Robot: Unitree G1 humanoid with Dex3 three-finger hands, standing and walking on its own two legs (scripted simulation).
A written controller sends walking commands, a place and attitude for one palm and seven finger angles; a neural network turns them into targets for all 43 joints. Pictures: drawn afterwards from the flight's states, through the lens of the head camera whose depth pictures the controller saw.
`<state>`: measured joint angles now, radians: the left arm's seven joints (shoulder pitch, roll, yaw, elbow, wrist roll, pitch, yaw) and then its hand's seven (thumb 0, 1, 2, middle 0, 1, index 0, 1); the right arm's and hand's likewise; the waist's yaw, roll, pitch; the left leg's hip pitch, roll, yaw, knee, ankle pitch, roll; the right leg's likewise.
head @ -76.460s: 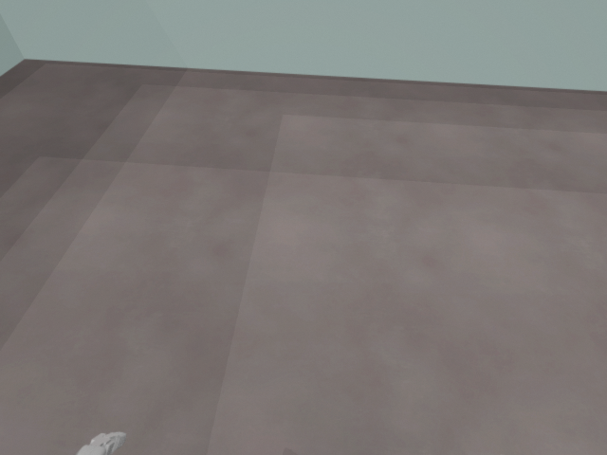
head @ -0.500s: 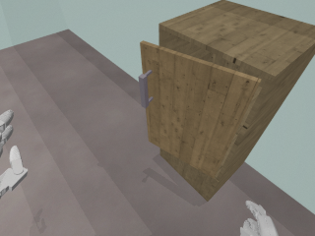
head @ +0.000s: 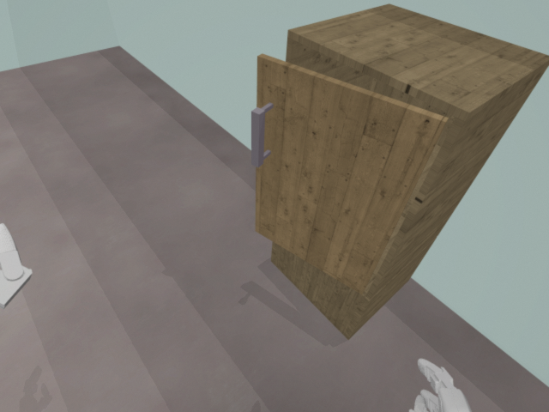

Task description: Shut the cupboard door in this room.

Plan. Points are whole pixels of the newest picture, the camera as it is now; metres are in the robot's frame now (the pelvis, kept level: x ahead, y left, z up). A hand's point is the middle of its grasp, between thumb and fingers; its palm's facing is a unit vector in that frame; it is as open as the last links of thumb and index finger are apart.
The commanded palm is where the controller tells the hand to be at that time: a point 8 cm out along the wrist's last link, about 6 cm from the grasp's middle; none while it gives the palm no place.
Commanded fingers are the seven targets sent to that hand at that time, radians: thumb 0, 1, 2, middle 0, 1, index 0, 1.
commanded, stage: step back with the hand held close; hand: left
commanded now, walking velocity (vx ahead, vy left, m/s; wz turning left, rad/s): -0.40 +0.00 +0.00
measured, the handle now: (263, 135) +0.71 +0.07 +0.01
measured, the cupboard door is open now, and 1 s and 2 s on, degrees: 14 14 14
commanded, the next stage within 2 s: stop stepping back and stand still in 0.54 s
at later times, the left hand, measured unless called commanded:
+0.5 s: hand out of the picture +0.15 +0.28 +0.20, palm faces +0.51 -0.77 -0.39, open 7.4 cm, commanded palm +0.09 +0.30 +0.20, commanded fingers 0.00 0.90 0.90 -0.20 -0.30 -0.20 -0.30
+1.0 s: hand out of the picture +0.01 +0.27 +0.16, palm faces +0.58 -0.77 -0.28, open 7.4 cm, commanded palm -0.06 +0.29 +0.20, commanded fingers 0.00 0.90 0.90 -0.20 -0.30 -0.20 -0.30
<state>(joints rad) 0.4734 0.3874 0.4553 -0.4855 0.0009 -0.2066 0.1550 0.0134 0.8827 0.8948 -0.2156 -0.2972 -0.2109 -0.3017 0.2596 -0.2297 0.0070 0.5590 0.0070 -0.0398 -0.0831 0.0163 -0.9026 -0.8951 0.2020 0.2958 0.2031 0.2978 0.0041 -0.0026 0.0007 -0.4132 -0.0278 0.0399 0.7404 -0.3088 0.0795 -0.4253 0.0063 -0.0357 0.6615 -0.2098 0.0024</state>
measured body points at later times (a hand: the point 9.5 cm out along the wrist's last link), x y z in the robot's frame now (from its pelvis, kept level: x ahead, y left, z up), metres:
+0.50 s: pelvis -0.06 +0.00 +0.02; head -0.02 +0.04 +0.46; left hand +0.12 +0.32 +0.22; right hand +0.13 -0.22 -0.05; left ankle +0.06 +0.07 -0.71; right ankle -0.26 -0.13 -0.67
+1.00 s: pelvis -0.19 -0.02 +0.01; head -0.23 -0.02 +0.46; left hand -0.02 +0.31 +0.17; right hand -0.10 -0.31 -0.09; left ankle -0.21 +0.10 -0.71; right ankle -0.29 -0.11 -0.71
